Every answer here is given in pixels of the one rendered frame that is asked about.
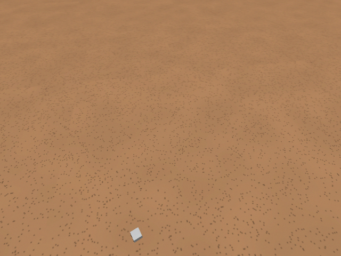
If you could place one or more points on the small box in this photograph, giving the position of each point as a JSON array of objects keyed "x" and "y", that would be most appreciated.
[{"x": 136, "y": 234}]

